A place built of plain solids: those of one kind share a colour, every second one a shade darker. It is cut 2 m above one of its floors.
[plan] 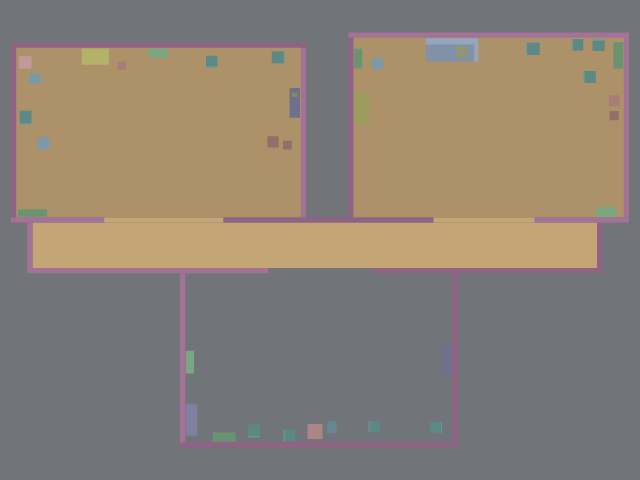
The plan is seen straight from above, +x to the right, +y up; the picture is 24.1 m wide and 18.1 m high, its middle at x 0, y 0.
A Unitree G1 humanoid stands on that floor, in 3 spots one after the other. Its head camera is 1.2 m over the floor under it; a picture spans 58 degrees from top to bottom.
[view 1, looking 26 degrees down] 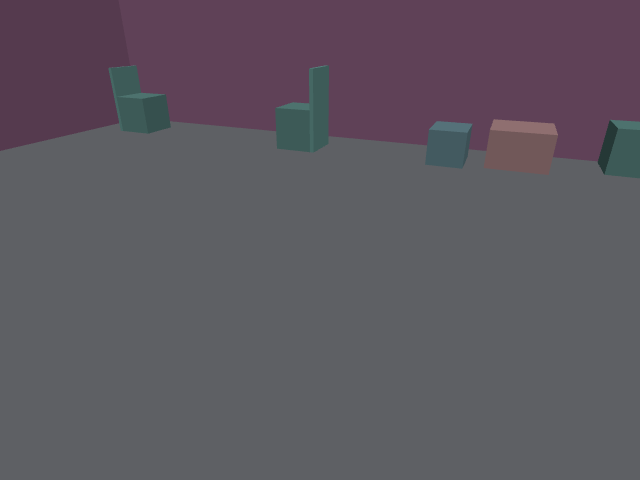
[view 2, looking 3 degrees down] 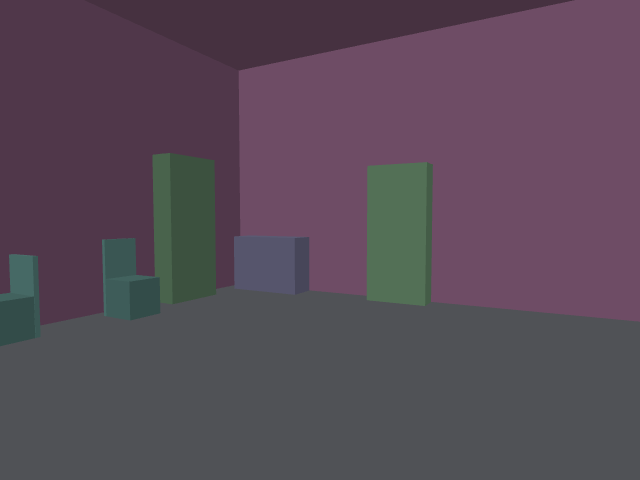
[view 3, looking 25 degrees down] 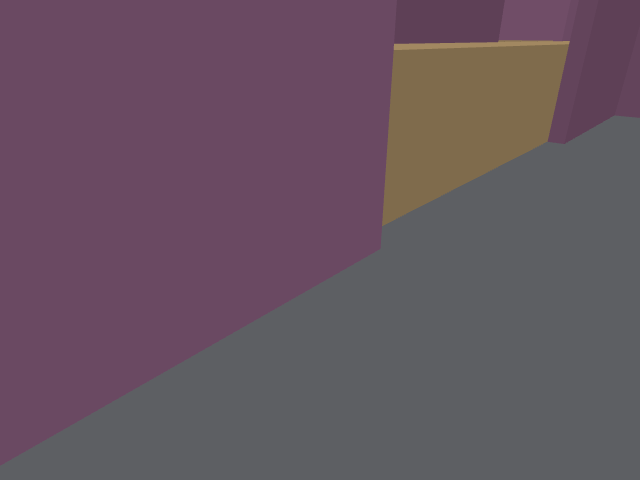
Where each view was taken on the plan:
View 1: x -0.04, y -2.61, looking -67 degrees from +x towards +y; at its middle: ground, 2.74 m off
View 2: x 1.01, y -2.61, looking -151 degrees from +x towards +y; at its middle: wall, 6.98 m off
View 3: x -4.02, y -2.61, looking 42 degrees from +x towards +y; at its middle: wall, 2.23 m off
